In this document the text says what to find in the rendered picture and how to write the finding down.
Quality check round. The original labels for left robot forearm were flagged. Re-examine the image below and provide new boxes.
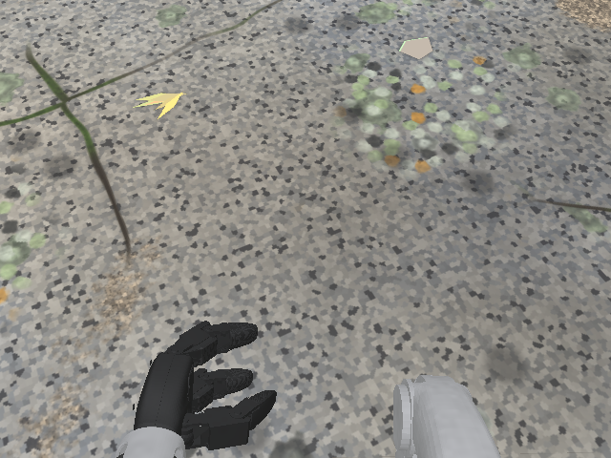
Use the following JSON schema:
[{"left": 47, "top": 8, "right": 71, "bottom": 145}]
[{"left": 116, "top": 427, "right": 186, "bottom": 458}]

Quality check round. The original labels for left robot hand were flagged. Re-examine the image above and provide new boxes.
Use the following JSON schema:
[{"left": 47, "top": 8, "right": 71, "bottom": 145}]
[{"left": 133, "top": 321, "right": 277, "bottom": 450}]

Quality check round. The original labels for robot right thigh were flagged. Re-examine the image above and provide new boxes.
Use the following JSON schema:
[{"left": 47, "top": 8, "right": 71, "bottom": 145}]
[{"left": 393, "top": 375, "right": 501, "bottom": 458}]

